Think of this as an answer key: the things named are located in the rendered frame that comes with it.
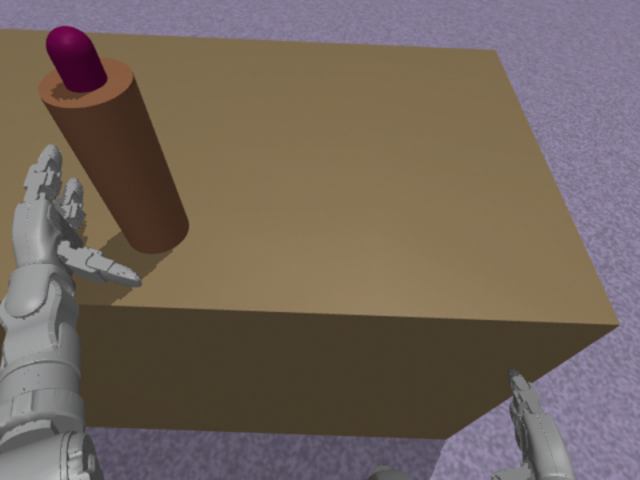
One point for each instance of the right robot hand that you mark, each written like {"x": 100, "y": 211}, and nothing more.
{"x": 537, "y": 435}

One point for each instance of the left robot arm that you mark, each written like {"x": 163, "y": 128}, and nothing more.
{"x": 42, "y": 415}

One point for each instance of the left robot hand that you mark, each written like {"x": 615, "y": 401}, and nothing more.
{"x": 44, "y": 232}

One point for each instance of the bottle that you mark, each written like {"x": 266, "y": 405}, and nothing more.
{"x": 98, "y": 107}

